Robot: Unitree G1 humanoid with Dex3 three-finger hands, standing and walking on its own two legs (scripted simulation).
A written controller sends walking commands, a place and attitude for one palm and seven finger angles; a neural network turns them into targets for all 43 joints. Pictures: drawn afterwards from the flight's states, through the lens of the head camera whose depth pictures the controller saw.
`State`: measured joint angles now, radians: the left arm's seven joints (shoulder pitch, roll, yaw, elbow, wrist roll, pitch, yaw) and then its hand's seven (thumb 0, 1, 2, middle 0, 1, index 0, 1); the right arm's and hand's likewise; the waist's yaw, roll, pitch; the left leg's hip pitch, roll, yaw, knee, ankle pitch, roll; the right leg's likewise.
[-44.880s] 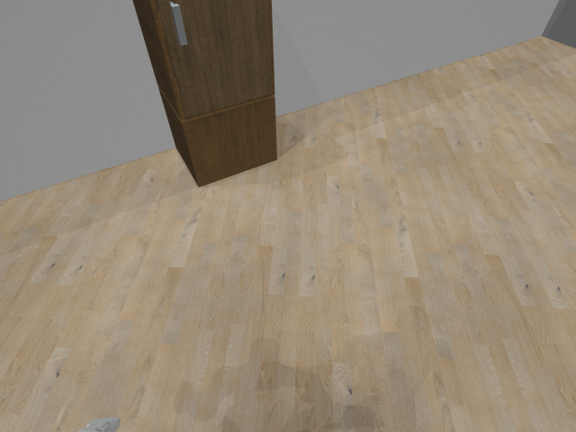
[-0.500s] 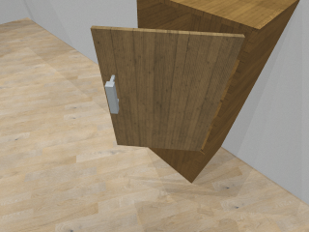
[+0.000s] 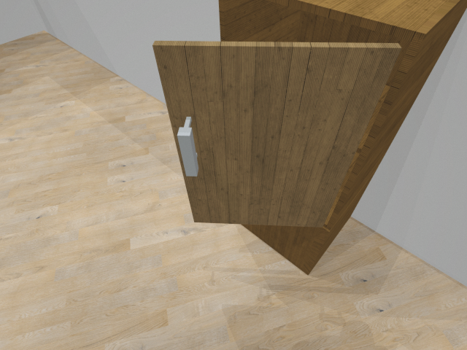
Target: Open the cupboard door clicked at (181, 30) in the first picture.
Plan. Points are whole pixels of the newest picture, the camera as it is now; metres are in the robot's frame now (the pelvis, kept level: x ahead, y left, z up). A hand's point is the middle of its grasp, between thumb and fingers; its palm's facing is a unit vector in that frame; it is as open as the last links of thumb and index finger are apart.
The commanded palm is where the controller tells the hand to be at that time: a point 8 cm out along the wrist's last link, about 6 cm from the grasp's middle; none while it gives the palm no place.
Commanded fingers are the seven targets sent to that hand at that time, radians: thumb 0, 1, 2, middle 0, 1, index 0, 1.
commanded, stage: come to a stop and stand still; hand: left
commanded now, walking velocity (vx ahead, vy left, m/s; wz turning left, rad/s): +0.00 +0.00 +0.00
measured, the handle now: (190, 146) +0.52 +0.14 +0.04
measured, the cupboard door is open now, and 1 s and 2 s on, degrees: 39 39 39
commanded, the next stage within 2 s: look again from close up in 1.26 s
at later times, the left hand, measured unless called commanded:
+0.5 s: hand out of the picture +0.05 +0.16 -0.17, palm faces -0.01 -0.97 -0.22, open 7.3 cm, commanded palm none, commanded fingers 0.00 0.90 0.90 -0.20 -0.30 -0.20 -0.30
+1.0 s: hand out of the picture +0.02 +0.13 -0.17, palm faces +0.02 -0.98 -0.22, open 7.4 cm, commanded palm none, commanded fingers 0.00 0.90 0.90 -0.20 -0.30 -0.20 -0.30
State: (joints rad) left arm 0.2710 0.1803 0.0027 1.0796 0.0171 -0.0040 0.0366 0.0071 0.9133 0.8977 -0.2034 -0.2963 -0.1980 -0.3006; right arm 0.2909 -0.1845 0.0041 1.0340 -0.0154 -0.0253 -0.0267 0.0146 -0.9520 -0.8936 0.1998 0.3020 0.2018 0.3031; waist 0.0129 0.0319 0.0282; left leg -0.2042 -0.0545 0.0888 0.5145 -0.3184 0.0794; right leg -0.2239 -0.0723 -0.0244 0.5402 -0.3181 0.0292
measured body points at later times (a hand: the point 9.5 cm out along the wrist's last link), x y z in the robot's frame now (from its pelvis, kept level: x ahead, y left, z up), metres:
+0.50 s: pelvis +0.01 -0.02 +0.00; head +0.04 -0.03 +0.45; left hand +0.06 +0.21 -0.15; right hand +0.04 -0.25 -0.16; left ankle -0.02 +0.06 -0.73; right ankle -0.02 -0.15 -0.73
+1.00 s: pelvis +0.01 -0.06 +0.01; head +0.03 -0.06 +0.46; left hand +0.02 +0.18 -0.15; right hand +0.04 -0.29 -0.15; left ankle -0.02 +0.06 -0.73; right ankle -0.02 -0.15 -0.73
